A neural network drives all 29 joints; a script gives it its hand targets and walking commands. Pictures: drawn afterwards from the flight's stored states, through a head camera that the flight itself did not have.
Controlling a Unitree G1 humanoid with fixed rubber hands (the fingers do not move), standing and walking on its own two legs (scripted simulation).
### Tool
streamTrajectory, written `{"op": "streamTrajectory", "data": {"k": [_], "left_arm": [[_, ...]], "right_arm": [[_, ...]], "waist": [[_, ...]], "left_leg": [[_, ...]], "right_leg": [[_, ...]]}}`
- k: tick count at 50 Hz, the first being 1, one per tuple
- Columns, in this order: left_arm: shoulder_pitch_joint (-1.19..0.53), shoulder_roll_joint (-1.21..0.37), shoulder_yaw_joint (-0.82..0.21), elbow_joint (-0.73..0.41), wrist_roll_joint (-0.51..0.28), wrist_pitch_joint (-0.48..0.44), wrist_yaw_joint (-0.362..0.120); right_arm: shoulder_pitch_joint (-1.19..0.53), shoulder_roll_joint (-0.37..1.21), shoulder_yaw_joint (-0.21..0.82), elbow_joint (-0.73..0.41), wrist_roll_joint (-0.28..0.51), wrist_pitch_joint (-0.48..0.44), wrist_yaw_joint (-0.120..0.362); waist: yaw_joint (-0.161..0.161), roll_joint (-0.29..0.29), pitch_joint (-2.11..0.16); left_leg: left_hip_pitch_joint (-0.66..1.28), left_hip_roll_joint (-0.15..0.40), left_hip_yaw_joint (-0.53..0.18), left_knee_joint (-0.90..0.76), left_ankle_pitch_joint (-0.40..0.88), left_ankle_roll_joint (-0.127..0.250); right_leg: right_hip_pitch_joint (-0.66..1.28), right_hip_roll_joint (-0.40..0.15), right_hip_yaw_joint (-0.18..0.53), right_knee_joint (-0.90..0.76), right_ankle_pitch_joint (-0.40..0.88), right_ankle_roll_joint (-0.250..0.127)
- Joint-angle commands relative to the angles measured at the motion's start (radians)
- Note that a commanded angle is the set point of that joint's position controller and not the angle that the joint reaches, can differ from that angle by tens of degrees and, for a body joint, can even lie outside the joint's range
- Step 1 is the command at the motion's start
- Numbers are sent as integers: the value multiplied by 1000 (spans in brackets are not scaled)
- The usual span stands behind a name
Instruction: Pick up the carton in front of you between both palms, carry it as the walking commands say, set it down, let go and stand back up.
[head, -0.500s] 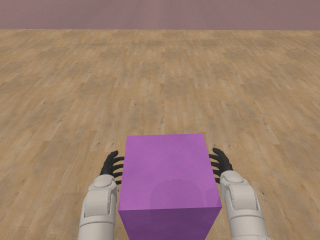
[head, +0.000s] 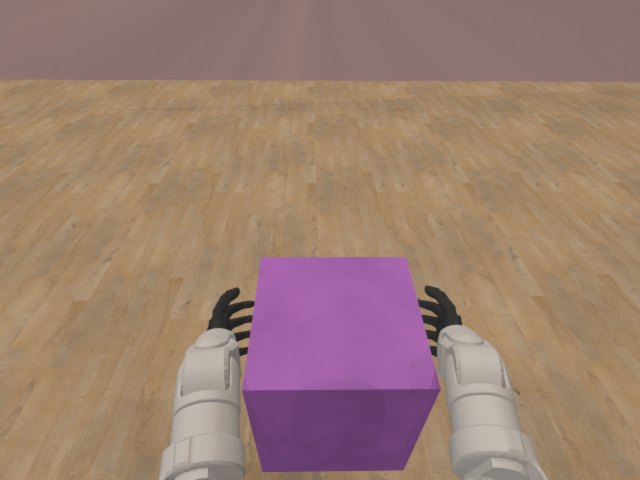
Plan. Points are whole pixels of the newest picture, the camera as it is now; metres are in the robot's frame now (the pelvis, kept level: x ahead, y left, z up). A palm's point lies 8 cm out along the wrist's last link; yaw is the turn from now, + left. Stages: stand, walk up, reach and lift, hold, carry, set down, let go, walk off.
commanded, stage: set down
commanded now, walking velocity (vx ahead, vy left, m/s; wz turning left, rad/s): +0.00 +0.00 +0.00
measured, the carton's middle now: (333, 365) +0.32 +0.00 -0.02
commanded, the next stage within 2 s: none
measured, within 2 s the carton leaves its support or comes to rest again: neither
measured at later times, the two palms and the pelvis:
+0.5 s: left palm (238, 389) +0.36 +0.16 -0.15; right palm (406, 376) +0.38 -0.14 -0.15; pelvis -0.01 -0.02 -0.07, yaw +0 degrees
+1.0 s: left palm (242, 401) +0.41 +0.18 -0.29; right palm (383, 387) +0.44 -0.12 -0.28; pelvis -0.04 -0.02 -0.20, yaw +0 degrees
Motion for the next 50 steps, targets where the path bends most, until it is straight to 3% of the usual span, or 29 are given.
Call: {"op": "streamTrajectory", "data": {"k": [1,6,9,14,17,22,25,29,33,40,50], "left_arm": [[-558,-841,-365,150,-173,-55,-206],[-524,-671,-191,196,-55,-161,-158],[-496,-592,-179,182,-41,-261,-147],[-502,-630,-310,167,-91,-445,-156],[-531,-678,-410,165,-140,-531,-161],[-581,-697,-558,93,-216,-592,-163],[-601,-686,-574,76,-229,-577,-172],[-670,-689,-523,117,-219,-524,-203],[-744,-700,-455,173,-195,-462,-229],[-875,-718,-390,240,-186,-414,-236],[-1064,-710,-412,235,-229,-390,-205]], "right_arm": [[-608,795,352,131,140,-64,211],[-559,658,181,198,20,-159,153],[-524,613,179,187,7,-246,129],[-519,668,310,171,86,-425,110],[-562,740,452,152,150,-509,97],[-604,793,633,78,230,-572,52],[-617,804,653,57,234,-552,35],[-681,831,625,87,229,-492,46],[-767,837,560,139,216,-434,70],[-917,818,473,211,204,-396,85],[-1117,769,471,237,247,-385,81]], "waist": [[-2,44,-68],[10,35,-81],[13,25,-171],[8,32,-415],[25,26,-632],[45,19,-1015],[52,13,-1066],[60,-8,-984],[70,-10,-925],[70,-4,-980],[80,16,-1144]], "left_leg": [[117,-1,-148,-101,-283,-15],[1,-19,-119,11,-115,-14],[-96,-36,-98,97,41,-15],[-193,-61,-92,254,263,-27],[-262,-69,-89,366,364,-32],[-352,-81,-86,533,527,-34],[-510,-93,-60,578,426,-47],[-704,-99,-41,622,206,-41],[-831,-101,-29,675,82,-35],[-973,-106,-17,796,47,-41],[-1071,-109,-1,969,69,-63]], "right_leg": [[-290,60,5,-92,-164,-47],[-402,73,3,-9,-99,-46],[-461,87,0,51,-5,-30],[-582,115,-5,175,154,-5],[-638,129,-4,277,254,15],[-739,134,13,426,432,39],[-771,138,12,480,401,48],[-896,146,-2,528,199,54],[-1026,154,-18,581,54,48],[-1196,169,-45,710,-2,38],[-1375,194,-85,905,-22,31]]}}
